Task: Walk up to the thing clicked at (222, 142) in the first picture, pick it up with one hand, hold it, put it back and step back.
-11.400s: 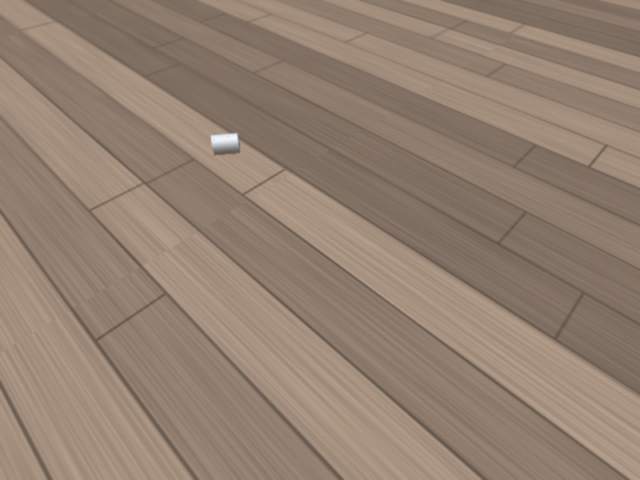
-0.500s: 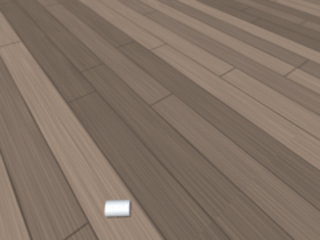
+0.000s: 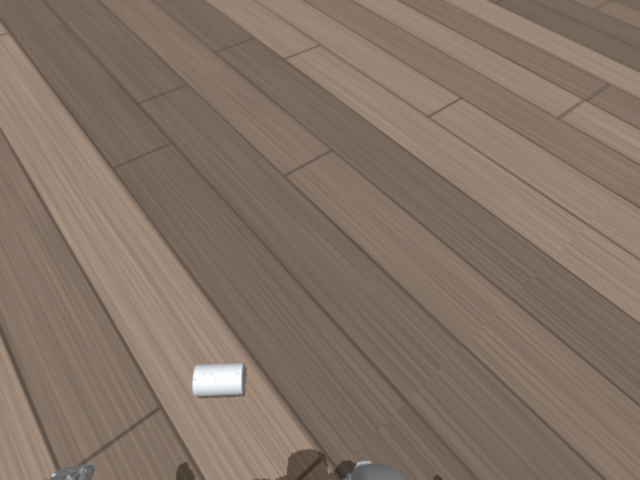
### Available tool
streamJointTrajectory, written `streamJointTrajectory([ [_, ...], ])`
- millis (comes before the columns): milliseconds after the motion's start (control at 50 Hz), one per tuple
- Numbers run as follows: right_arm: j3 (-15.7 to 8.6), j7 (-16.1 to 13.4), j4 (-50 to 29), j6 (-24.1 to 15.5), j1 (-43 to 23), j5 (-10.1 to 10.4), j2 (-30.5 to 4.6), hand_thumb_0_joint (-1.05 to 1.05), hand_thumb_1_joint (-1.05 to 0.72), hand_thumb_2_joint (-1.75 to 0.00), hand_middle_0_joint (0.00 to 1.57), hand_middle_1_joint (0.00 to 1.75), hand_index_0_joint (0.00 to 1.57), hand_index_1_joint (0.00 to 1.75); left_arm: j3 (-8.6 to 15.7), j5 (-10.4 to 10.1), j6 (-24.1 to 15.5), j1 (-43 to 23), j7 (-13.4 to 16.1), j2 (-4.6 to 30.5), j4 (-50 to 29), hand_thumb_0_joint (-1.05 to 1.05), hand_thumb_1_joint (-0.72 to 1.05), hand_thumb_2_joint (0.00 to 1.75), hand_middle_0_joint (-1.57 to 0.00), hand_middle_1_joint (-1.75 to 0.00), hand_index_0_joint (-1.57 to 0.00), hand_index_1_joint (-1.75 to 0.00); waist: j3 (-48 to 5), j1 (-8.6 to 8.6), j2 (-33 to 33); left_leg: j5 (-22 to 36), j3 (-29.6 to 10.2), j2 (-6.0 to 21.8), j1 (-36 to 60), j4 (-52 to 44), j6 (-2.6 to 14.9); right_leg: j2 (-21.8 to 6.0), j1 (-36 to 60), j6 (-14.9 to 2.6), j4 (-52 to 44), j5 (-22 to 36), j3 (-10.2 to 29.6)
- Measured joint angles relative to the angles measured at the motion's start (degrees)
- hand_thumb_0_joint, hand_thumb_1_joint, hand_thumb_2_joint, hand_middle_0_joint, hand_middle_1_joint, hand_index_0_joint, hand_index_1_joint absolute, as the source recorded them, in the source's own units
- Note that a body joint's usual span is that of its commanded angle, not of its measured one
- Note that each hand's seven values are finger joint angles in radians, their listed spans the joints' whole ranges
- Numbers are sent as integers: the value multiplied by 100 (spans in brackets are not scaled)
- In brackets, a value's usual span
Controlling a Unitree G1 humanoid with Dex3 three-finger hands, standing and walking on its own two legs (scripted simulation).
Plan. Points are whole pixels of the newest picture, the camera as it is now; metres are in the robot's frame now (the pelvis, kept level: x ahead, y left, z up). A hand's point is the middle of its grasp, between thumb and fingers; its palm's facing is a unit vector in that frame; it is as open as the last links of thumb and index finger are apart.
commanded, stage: walk up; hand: left
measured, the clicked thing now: (220, 379) +0.46 +0.27 -0.72
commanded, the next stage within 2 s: none
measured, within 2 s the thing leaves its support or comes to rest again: neither
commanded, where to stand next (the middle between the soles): +0.07 +0.02 m, yaw +1 degrees
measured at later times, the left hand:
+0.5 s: hand out of the picture +0.02 +0.33 -0.13, palm faces -0.02 -0.80 -0.60, open 7.4 cm
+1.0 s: hand out of the picture +0.08 +0.32 -0.19, palm faces -0.12 -0.94 -0.31, open 7.3 cm
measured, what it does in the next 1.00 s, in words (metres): steps on the spot: right foot, then left foot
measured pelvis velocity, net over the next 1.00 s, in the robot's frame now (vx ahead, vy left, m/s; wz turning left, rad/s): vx -0.02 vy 0.05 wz -0.08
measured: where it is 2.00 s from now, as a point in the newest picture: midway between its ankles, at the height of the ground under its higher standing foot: outside the picture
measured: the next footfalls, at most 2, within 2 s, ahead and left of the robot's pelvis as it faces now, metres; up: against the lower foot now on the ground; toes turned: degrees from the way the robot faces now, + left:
right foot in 0.12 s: +0.01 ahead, -0.18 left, +0.00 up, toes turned +1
left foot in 0.54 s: +0.13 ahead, +0.17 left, +0.00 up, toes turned +0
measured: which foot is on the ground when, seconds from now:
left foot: down 0.00-0.12, up 0.14-0.52, down 0.54-1.00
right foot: up 0.00-0.10, down 0.12-0.58, up 0.60-1.00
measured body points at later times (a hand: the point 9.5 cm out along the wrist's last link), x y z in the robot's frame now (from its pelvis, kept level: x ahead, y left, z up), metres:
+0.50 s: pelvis +0.02 +0.01 -0.02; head +0.09 -0.03 +0.42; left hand +0.02 +0.37 -0.09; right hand +0.15 -0.31 -0.16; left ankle +0.10 +0.16 -0.71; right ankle -0.03 -0.17 -0.73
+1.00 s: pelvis -0.02 +0.05 -0.02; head +0.04 +0.10 +0.42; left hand +0.08 +0.37 -0.17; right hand +0.06 -0.31 -0.07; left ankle +0.09 +0.17 -0.73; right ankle -0.04 -0.15 -0.64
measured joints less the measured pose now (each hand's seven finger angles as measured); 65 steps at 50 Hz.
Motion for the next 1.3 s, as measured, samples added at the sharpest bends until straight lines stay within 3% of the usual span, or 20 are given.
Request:
streamJointTrajectory([
  [40, -34, -39, -94, -27, 55, -57, -72, 1, -90, -90, 21, 30, 21, 30, 44, -18, 7, 74, -25, 47, -114, 0, 90, 90, -20, -30, -21, -30, 6, 36, 53, -17, -36, 144, -150, 110, -32, -50, 8, -31, 351, -216, 89],
  [80, -59, 17, -166, -41, 94, -121, -182, 1, -90, -90, 21, 30, 21, 30, 41, -74, -113, 205, -21, 69, -130, 0, 91, 90, -20, -30, -20, -30, -48, 72, 94, -101, -41, 262, -294, 276, -75, -265, 355, -79, -341, -205, 88],
  [120, -82, 174, -276, 52, 109, -192, -332, 1, -89, -90, 21, 30, 21, 30, 26, -116, -396, 457, 36, 66, -94, 0, 90, 90, -20, -30, -20, -30, -126, 98, 191, -480, -103, 397, -547, 894, 156, -343, 899, 110, -1487, 316, 8],
  [140, -115, 237, -325, 154, 71, -235, -437, 1, -90, -90, 21, 30, 21, 30, 17, -106, -555, 589, 118, -29, -53, 0, 91, 90, -20, -30, -20, -30, -70, 63, 398, -886, -376, 422, -708, 1481, 282, -190, 974, 183, -1441, 340, -74],
  [180, -186, 326, -452, 365, 134, -309, -525, 1, -90, -90, 21, 30, 20, 30, -88, -50, -742, 946, 271, -194, 10, 0, 90, 90, -20, -30, -21, -30, -126, 8, 597, -1294, -750, 74, -1034, 2569, 317, -103, 1077, 184, -1310, 217, -148],
  [240, -257, 486, -551, 493, 255, -311, -585, 1, -90, -90, 21, 30, 20, 30, -204, -39, -833, 1443, 439, -343, 155, 0, 90, 90, -21, -30, -21, -30, -358, 30, 728, -1135, -724, -275, -1468, 3299, 228, -175, 1314, 151, -1596, 267, -94],
  [420, -381, 755, -934, 680, 196, -340, -540, 1, -90, -90, 20, 29, 20, 30, -137, -117, -946, 1817, 842, -90, -78, 0, 90, 90, -21, -30, -21, -30, -54, 49, 1031, -336, -940, -396, -1987, 2962, 147, -438, 1480, 349, -1571, 124, -165],
  [540, -376, 808, -1102, 634, -77, -247, -438, 1, -90, -90, 21, 30, 20, 30, -135, -160, -887, 1522, 923, 237, -376, 0, 90, 90, -21, -30, -21, -30, 171, 44, 899, -303, -521, -132, -1376, 1562, 286, -813, 1063, 565, -921, -257, -169],
  [580, -376, 788, -1111, 519, -257, -218, -310, 1, -90, -90, 21, 30, 20, 30, -123, -226, -827, 1197, 931, 351, -391, 0, 90, 90, -21, -30, -21, -30, 500, 71, 519, -189, -269, -414, -1237, 1443, 157, -1124, 749, 383, -188, -151, 93],
  [640, -291, 723, -1237, 356, -328, -43, -256, 1, -90, -90, 21, 30, 20, 30, -212, -289, -749, 773, 966, 237, -460, 0, 90, 90, -21, -30, -21, -30, 760, 26, 635, -140, -353, -369, -1220, 1458, 227, -488, 20, 102, 1501, -816, 413],
  [720, -102, 528, -1189, 323, -287, 118, 39, 1, -90, -90, 21, 30, 20, 30, -283, -278, -643, 626, 797, 189, -549, 0, 90, 90, -20, -30, -21, -30, 568, 40, 349, 112, -205, -397, -979, 942, 290, -22, -554, -80, 2327, -508, 471],
  [840, 48, 138, -1045, 18, 17, 173, 177, 1, -90, -90, 21, 30, 21, 30, -126, 11, -234, 707, 483, 187, -798, 0, 90, 90, -21, -30, -21, -30, 229, 161, -231, 146, 105, -349, -864, 844, 314, 365, -740, 50, 2790, -54, 791],
  [940, -40, -96, -963, -184, 175, 106, -18, 1, -89, -90, 21, 30, 21, 30, 26, 73, -55, 732, 253, 292, -855, 0, 90, 90, -21, -30, -21, -30, 259, 186, -533, 197, 232, -94, -1005, 1006, 241, 325, -830, 163, 3038, 199, 1030],
  [1020, -128, -16, -883, -159, 282, -13, -278, 1, -89, -90, 21, 30, 21, 30, 15, -64, -124, 794, 125, 276, -605, 0, 90, 90, -20, -30, -21, -30, 208, 73, -521, 328, 190, 127, -1145, 990, 198, -48, -448, 164, 1881, 312, 842],
  [1080, -185, 182, -915, 26, 381, -139, -479, 1, -90, -90, 21, 30, 21, 30, -68, -136, -263, 1033, 80, 154, -350, 0, 90, 90, -20, -30, -21, -30, -29, -56, -304, 341, 108, 256, -1302, 1007, 247, -312, 240, 203, 383, -362, 249],
  [1140, -239, 281, -915, 221, 480, -227, -626, 1, -90, -90, 21, 30, 20, 30, -41, -92, -410, 1384, 118, 5, -143, 0, 90, 90, -21, -30, -21, -30, -325, -82, 21, -384, -65, 307, -1592, 1437, 335, -287, 957, 166, -865, -241, -208],
  [1160, -264, 252, -853, 262, 528, -195, -634, 1, -90, -90, 21, 30, 20, 30, -23, -23, -424, 1468, 143, -60, -91, 0, 90, 90, -21, -30, -21, -30, -369, -87, 166, -930, -294, 202, -1697, 1756, 331, -238, 971, 158, -841, -152, -289],
  [1200, -260, 190, -673, 287, 755, -106, -558, 1, -90, -90, 21, 30, 20, 30, -38, 99, -412, 1636, 186, -135, -53, 0, 90, 90, -21, -30, -21, -30, -546, 16, 284, -1217, -644, -260, -1915, 2496, 261, -297, 996, 101, -833, -146, -362],
  [1240, -210, 246, -458, 287, 889, -21, -509, 1, -90, -90, 20, 30, 20, 30, -55, 104, -510, 1773, 236, -235, 44, 0, 90, 90, -21, -30, -21, -30, -658, 167, 443, -868, -809, -549, -1994, 2900, 241, -317, 1175, 98, -1179, 34, -349],
  [1300, -196, 426, -388, 234, 1031, 31, -471, 1, -90, -90, 21, 30, 20, 30, -74, 51, -756, 1981, 269, -317, 136, 0, 90, 90, -21, -30, -21, -30, -694, 164, 748, -186, -963, -739, -2024, 3126, 183, -325, 1524, 160, -1815, 376, -423],
])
